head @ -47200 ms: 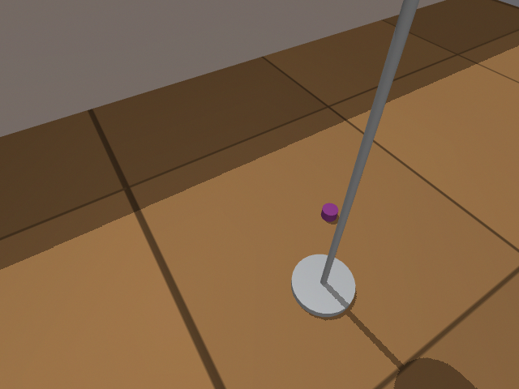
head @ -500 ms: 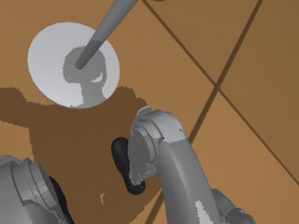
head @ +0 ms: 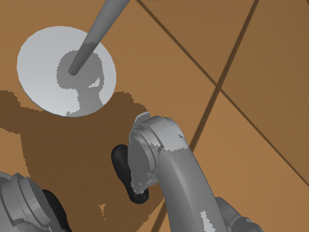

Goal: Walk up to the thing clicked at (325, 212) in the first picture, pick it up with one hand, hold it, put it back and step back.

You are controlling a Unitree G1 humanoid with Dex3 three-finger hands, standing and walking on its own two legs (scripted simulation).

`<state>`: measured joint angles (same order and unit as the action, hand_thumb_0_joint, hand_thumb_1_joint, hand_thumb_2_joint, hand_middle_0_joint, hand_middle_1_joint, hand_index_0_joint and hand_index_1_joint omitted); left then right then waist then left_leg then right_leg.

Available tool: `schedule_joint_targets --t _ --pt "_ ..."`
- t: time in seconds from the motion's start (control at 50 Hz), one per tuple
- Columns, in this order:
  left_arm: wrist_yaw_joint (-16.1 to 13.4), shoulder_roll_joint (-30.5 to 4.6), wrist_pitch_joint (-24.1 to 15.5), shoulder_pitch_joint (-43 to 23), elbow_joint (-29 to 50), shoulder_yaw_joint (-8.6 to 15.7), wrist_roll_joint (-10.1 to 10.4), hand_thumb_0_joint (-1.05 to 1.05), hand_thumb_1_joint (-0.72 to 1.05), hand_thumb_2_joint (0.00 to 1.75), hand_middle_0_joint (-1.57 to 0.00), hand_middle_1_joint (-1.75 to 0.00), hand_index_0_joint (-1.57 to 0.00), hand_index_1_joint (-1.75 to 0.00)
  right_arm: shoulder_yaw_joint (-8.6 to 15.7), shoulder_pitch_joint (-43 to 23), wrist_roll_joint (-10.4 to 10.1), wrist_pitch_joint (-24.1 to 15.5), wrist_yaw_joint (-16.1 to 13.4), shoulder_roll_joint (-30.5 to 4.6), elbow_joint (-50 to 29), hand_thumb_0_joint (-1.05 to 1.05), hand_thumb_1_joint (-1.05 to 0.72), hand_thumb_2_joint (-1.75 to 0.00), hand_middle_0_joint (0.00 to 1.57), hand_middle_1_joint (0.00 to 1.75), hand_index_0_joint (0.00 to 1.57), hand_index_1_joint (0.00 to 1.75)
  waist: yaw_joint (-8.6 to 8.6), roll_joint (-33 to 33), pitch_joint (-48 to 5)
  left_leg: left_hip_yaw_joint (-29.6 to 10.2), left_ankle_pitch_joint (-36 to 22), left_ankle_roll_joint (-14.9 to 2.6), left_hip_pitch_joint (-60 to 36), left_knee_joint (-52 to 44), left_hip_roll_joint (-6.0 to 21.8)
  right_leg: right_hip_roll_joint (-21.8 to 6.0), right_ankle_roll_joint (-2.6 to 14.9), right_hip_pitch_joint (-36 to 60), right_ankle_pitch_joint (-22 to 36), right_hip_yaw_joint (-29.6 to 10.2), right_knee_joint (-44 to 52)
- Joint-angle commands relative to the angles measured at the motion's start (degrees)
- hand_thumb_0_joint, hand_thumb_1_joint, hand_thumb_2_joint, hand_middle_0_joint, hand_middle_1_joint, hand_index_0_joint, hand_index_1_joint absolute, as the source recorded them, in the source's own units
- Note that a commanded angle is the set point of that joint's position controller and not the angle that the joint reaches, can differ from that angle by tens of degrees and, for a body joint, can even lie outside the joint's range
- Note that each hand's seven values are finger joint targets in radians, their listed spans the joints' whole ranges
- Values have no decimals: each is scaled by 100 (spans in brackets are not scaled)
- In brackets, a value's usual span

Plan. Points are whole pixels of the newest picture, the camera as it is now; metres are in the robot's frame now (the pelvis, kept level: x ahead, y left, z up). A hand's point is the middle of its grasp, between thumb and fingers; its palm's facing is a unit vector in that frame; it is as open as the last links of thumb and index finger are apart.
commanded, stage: rest palm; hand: left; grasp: from above
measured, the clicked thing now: out of the picture +0.48 +0.38 -0.28
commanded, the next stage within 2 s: close in 1.36 s
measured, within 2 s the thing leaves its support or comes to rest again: neither
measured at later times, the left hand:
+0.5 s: hand out of the picture +0.47 +0.37 -0.24, palm faces -0.43 -0.16 -0.89, open 14.2 cm
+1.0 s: hand out of the picture +0.47 +0.36 -0.25, palm faces -0.43 -0.17 -0.89, open 13.9 cm
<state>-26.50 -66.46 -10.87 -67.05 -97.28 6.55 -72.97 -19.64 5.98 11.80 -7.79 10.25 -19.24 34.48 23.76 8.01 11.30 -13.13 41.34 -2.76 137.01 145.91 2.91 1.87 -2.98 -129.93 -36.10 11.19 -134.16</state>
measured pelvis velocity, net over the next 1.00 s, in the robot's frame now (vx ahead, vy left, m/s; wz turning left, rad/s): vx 0.00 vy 0.00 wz -0.01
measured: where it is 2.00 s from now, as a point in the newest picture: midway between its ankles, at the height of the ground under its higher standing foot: (100, 207)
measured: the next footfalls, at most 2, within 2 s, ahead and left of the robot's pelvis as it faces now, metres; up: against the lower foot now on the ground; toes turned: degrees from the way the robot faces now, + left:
none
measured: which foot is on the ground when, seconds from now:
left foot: down 0.00-1.00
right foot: down 0.00-1.00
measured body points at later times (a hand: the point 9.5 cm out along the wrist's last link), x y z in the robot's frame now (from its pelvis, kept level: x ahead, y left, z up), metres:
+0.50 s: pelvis +0.00 +0.00 +0.00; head +0.29 +0.14 +0.31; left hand +0.48 +0.37 -0.19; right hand +0.07 -0.26 -0.05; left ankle +0.06 +0.12 -0.27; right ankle +0.12 -0.12 -0.27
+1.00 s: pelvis +0.00 +0.00 +0.00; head +0.30 +0.14 +0.31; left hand +0.49 +0.37 -0.20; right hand +0.06 -0.25 -0.05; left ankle +0.06 +0.12 -0.27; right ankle +0.12 -0.12 -0.27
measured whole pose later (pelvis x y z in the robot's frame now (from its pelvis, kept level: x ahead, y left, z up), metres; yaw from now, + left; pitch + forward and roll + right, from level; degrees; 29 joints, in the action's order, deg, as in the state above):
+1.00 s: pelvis +0.00 +0.00 +0.00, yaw -1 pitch +29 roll -16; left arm -28.8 -67.2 -14.5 -66.6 -96.4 5.6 -73.6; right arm -21.2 4.8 13.1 -8.3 9.9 -19.6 34.1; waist 23.5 9.2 12.0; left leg -14.6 42.2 -2.1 136.0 146.3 2.7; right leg 2.1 -2.7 -128.7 -36.5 12.3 -133.8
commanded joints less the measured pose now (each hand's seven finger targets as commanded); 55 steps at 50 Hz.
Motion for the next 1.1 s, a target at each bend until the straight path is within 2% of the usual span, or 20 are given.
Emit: schedule_joint_targets --t 0.0,0.04,0.16,0.32,0.36,0.4,0.42,0.56,0.62,0.64,0.7,0.8,0.84,0.86,0.92,0.94,0.98,1.0,1.04,1.08 --pt "9 -1490 -125 -1135 980 107 219 0 -56 96 -6 -106 -6 -105 523 1126 -49 59 -127 -1885 99 0 -92 -91 20 30 20 30 161 -3208 -3938 282 -1507 190 -2997 -1498 151 236 371 2381 1409 346 1065" --pt "33 -1483 -265 -1103 1125 105 236 0 -57 97 -6 -105 -6 -105 464 1150 -26 84 -148 -1895 113 0 -92 -91 20 30 20 30 243 -3237 -3907 253 -1729 217 -3113 -1432 161 235 378 2389 1545 377 1059" --pt "-124 -1616 -579 -1175 1262 105 145 0 -57 98 -6 -104 -6 -104 430 1191 30 125 -157 -1897 185 0 -92 -91 20 30 20 30 197 -3378 -4010 303 -1816 199 -3181 -1383 162 299 348 2607 1651 392 1092" --pt "-468 -1521 -467 -1226 916 77 -88 0 -55 97 -6 -104 -6 -104 514 1143 76 52 -112 -1973 191 0 -92 -91 20 30 20 30 221 -3520 -3794 170 -1893 264 -3362 -1486 210 304 390 2088 1606 511 988" --pt "-485 -1363 -360 -915 442 -10 -89 0 -55 98 -6 -103 -6 -104 507 1135 65 34 -89 -1984 160 0 -92 -91 20 30 20 30 261 -3300 -3505 186 -1653 236 -3092 -1512 187 304 394 2087 1491 495 994" --pt "-464 -1470 -297 -1151 699 43 -98 0 -54 97 -6 -105 -6 -105 512 1114 52 2 -79 -1994 152 0 -92 -91 20 30 20 30 246 -3475 -3643 161 -1690 268 -3261 -1556 212 286 398 1990 1470 473 978" --pt "-445 -1354 -282 -1363 875 -46 -38 0 -54 96 -6 -105 -7 -105 543 1063 40 -26 -81 -1996 70 0 -92 -91 20 30 20 30 253 -3465 -3637 170 -1643 255 -3192 -1553 198 295 405 1966 1473 473 972" --pt "-280 -1234 -230 -1070 383 -128 129 0 -51 93 -6 -108 -8 -106 499 1079 14 -27 -111 -1999 136 0 -91 -91 20 30 20 30 304 -2991 -3492 219 -1269 177 -2777 -1503 166 307 362 2198 1269 459 1082" --pt "-197 -1464 -318 -1460 1070 -104 128 0 -51 94 -7 -108 -8 -107 494 1091 17 -26 -133 -2007 138 0 -92 -91 20 30 20 30 220 -3370 -3815 204 -1531 226 -3153 -1501 186 280 377 2208 1431 429 1024" --pt "-195 -1518 -316 -1353 952 -33 138 0 -52 94 -6 -108 -8 -106 460 1096 4 -29 -124 -1984 152 0 -92 -91 20 30 20 30 207 -3415 -3831 150 -1608 261 -3297 -1533 201 247 386 2109 1431 445 979" --pt "-248 -1305 -401 -1181 843 -144 161 0 -52 95 -7 -106 -8 -106 361 1074 35 -11 -129 -1928 162 0 -92 -91 20 30 20 30 344 -3319 -3809 168 -1841 242 -3291 -1427 206 272 352 2314 1653 466 986" --pt "-387 -1646 -451 -1304 970 27 24 0 -50 94 -7 -107 -8 -105 414 1110 85 -5 -138 -2010 211 0 -91 -91 20 30 20 30 206 -3627 -3796 155 -1798 300 -3391 -1531 209 280 397 2167 1544 500 961" --pt "-398 -1445 -415 -1154 813 -75 15 0 -51 96 -7 -106 -8 -105 414 1072 94 -2 -113 -2009 207 0 -91 -91 20 30 20 30 276 -3546 -3659 164 -1823 279 -3351 -1501 224 305 385 2106 1533 497 992" --pt "-436 -1588 -416 -1314 973 -2 -11 0 -50 97 -7 -107 -8 -107 409 1115 97 -10 -112 -2030 172 0 -91 -91 20 30 20 30 275 -3628 -3789 169 -1871 279 -3413 -1512 216 296 389 2227 1606 482 996" --pt "-505 -1561 -357 -1224 822 55 23 0 -49 98 -8 -108 -9 -107 404 1102 108 -14 -105 -2018 186 0 -91 -91 20 30 20 30 262 -3494 -3807 180 -1846 255 -3249 -1454 209 293 376 2251 1646 513 998" --pt "-486 -1405 -327 -1182 727 -46 36 0 -49 97 -8 -108 -9 -107 413 1130 107 -28 -100 -2025 160 0 -91 -91 20 30 20 30 322 -3466 -3687 185 -1851 243 -3230 -1453 206 304 372 2232 1651 492 999" --pt "-479 -1544 -275 -1158 613 55 23 0 -46 99 -9 -110 -10 -109 364 1104 82 -46 -92 -1996 191 0 -91 -91 20 30 20 30 297 -3459 -3696 130 -1788 268 -3219 -1497 221 287 376 2139 1565 521 987" --pt "-451 -1409 -292 -1292 767 -82 70 0 -46 97 -9 -110 -10 -108 427 1074 81 -55 -94 -2056 120 0 -91 -91 20 30 20 30 321 -3442 -3630 142 -1770 258 -3170 -1496 210 304 381 2113 1561 515 979" --pt "-395 -1404 -239 -1046 478 -49 86 0 -46 99 -9 -111 -10 -109 393 1067 65 -56 -91 -2026 153 0 -91 -91 20 30 20 30 313 -3250 -3464 131 -1581 237 -2986 -1487 213 296 368 2096 1429 501 1004" --pt "-363 -1527 -239 -1102 664 17 80 0 -46 99 -9 -111 -10 -109 324 1121 78 -45 -96 -1973 141 0 -91 -91 20 30 20 30 302 -3346 -3725 152 -1734 241 -3144 -1492 210 276 358 2275 1572 472 1007"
